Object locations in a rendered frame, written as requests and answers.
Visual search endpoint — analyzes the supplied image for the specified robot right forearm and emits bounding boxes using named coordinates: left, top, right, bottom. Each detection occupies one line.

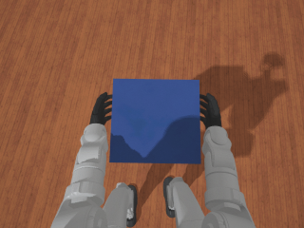
left=201, top=125, right=256, bottom=227

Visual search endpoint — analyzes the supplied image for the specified right robot hand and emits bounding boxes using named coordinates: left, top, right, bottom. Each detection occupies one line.
left=199, top=93, right=222, bottom=130

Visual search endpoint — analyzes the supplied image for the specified robot left forearm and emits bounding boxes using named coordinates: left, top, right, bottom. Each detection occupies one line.
left=50, top=123, right=108, bottom=228

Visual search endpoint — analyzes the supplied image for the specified carton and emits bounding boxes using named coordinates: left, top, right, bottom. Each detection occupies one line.
left=109, top=78, right=201, bottom=164

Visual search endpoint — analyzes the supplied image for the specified robot right upper arm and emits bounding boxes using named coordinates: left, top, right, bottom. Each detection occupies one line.
left=201, top=210, right=256, bottom=228

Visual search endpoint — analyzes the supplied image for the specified left robot shin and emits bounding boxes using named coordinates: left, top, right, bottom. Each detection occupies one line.
left=116, top=182, right=134, bottom=219

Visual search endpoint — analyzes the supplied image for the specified robot left upper arm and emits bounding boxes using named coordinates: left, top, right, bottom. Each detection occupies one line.
left=51, top=204, right=108, bottom=228

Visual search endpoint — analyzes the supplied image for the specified left robot foot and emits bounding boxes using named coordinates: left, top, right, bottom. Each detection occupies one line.
left=126, top=185, right=138, bottom=228

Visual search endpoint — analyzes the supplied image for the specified left robot hand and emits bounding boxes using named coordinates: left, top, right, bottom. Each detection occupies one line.
left=89, top=92, right=113, bottom=125

